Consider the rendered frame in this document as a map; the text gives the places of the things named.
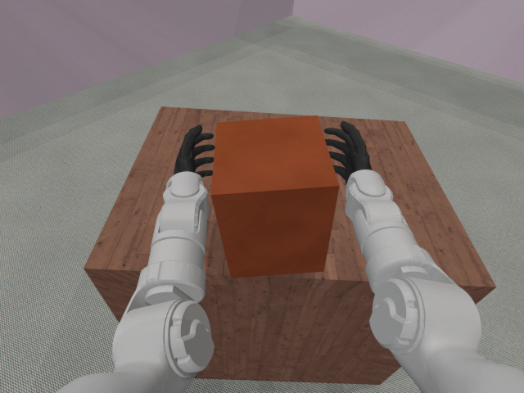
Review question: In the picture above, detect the robot left upper arm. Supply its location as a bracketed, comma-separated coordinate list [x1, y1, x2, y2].
[55, 298, 215, 393]

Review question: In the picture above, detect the pedestal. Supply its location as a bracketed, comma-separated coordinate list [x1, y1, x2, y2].
[84, 106, 496, 385]

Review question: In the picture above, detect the carton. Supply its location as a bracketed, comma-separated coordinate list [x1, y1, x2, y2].
[211, 115, 340, 278]

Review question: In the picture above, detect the robot right forearm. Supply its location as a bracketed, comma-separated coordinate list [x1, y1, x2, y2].
[345, 169, 481, 321]

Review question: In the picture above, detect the robot left forearm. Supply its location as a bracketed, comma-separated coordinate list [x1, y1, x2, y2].
[112, 171, 209, 362]

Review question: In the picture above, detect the robot right upper arm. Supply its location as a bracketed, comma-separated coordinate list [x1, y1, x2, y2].
[369, 276, 524, 393]

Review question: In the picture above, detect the robot left hand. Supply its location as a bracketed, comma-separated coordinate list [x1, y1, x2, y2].
[174, 125, 215, 178]

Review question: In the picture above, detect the robot right hand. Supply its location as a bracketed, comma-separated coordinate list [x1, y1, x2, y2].
[324, 121, 372, 184]

